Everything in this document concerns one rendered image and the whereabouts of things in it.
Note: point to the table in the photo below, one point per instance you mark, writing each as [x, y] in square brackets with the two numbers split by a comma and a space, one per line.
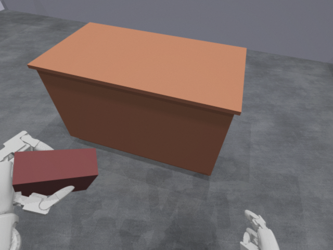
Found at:
[166, 98]

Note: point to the right robot hand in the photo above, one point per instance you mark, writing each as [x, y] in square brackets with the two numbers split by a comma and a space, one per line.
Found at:
[264, 239]

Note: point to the sponge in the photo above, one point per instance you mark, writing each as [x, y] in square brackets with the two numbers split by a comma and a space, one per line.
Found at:
[46, 172]

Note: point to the left robot forearm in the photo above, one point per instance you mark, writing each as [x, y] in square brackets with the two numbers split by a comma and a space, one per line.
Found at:
[10, 238]

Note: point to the left robot hand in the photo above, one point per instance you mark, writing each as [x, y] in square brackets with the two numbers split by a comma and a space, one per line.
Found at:
[36, 203]

